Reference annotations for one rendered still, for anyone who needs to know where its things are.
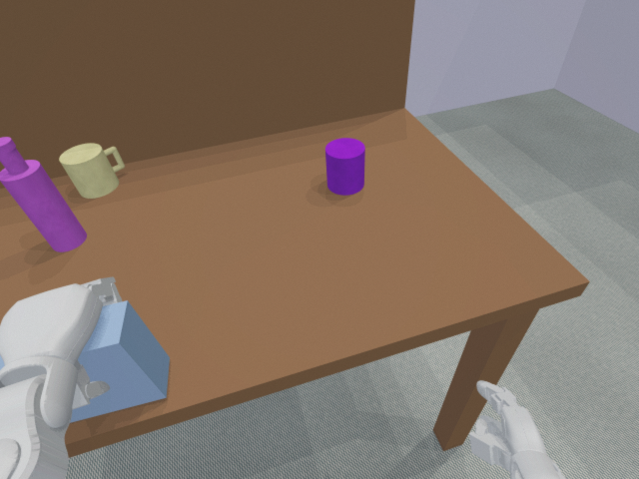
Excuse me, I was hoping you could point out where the robot right hand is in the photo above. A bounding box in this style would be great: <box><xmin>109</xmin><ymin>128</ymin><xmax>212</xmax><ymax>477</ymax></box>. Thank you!
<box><xmin>469</xmin><ymin>380</ymin><xmax>547</xmax><ymax>472</ymax></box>

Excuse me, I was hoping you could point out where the robot left forearm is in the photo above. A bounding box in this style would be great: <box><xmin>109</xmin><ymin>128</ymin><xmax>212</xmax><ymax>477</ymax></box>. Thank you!
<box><xmin>0</xmin><ymin>356</ymin><xmax>78</xmax><ymax>479</ymax></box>

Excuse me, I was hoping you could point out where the table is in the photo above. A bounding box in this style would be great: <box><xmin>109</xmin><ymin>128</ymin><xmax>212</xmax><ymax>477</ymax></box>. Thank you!
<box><xmin>0</xmin><ymin>0</ymin><xmax>590</xmax><ymax>458</ymax></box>

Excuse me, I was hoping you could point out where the sponge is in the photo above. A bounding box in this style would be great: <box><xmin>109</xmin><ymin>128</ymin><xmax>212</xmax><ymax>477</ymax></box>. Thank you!
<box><xmin>0</xmin><ymin>300</ymin><xmax>170</xmax><ymax>423</ymax></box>

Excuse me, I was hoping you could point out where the robot left hand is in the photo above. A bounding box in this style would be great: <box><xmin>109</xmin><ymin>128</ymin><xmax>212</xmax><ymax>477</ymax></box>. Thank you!
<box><xmin>0</xmin><ymin>277</ymin><xmax>122</xmax><ymax>410</ymax></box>

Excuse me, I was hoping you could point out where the robot right forearm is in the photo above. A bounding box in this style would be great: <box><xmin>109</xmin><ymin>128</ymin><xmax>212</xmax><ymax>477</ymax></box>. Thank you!
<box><xmin>510</xmin><ymin>450</ymin><xmax>567</xmax><ymax>479</ymax></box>

